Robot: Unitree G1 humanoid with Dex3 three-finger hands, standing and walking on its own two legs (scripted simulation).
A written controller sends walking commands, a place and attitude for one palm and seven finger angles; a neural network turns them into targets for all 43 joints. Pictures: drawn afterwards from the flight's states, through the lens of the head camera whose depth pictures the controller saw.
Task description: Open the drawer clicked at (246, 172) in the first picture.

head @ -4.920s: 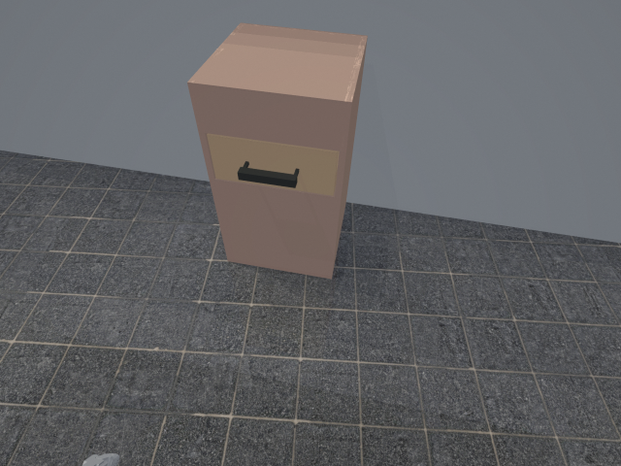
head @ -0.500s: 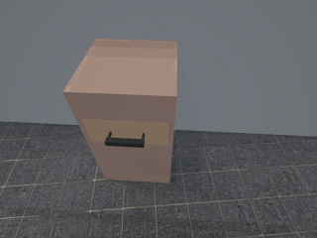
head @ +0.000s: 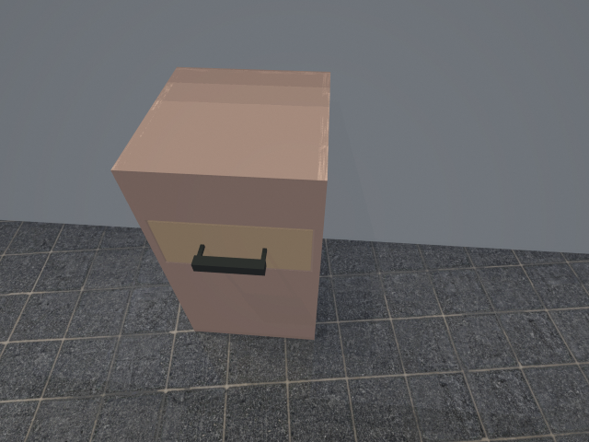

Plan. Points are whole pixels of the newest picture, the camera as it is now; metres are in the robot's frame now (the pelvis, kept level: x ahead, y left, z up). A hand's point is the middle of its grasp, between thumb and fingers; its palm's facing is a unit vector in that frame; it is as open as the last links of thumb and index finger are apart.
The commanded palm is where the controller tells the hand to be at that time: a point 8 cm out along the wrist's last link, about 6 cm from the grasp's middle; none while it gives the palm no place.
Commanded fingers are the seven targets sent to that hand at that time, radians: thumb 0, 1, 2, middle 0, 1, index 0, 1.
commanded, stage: raise the hand with hooked fingers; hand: left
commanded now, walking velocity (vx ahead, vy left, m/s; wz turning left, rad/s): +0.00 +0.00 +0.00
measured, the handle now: (231, 257) +0.55 +0.21 -0.24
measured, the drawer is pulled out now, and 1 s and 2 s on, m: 0.00 0.00 0.00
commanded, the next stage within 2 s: move the hooked fingers above the handle in 1.82 s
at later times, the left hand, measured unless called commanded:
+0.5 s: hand (139, 410) +0.17 +0.23 -0.05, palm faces +0.09 -0.06 -0.99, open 9.5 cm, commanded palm +0.15 +0.23 +0.01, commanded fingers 0.00 0.20 0.60 -0.25 -0.75 -0.25 -0.75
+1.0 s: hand (130, 331) +0.25 +0.25 +0.01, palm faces +0.08 -0.10 -0.99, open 12.4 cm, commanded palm +0.22 +0.25 +0.08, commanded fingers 0.00 -0.38 0.35 -0.29 -1.12 -0.29 -1.12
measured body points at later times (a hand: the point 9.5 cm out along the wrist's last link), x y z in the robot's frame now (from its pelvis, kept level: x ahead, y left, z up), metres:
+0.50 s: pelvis -0.02 -0.02 -0.06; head +0.02 -0.03 +0.39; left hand +0.16 +0.23 +0.00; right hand +0.26 -0.21 -0.12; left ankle -0.03 +0.12 -0.73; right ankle +0.01 -0.12 -0.74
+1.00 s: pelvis -0.01 +0.01 -0.02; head +0.03 -0.01 +0.43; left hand +0.24 +0.25 +0.07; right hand +0.17 -0.24 -0.13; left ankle -0.03 +0.12 -0.74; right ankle +0.01 -0.12 -0.74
